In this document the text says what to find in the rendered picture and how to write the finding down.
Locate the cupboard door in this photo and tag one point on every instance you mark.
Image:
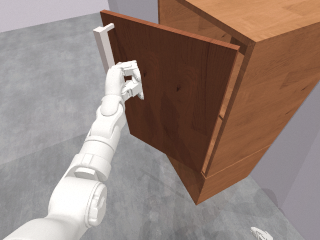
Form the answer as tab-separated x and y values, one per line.
184	79

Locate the robot right hand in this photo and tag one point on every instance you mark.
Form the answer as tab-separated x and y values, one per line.
260	235

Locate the robot left hand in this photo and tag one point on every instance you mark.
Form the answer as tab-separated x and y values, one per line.
115	83

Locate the handle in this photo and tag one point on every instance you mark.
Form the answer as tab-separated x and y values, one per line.
104	47

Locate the robot left forearm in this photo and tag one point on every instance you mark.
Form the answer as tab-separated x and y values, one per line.
94	159

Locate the robot left upper arm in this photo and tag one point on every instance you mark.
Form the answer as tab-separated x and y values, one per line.
77	204

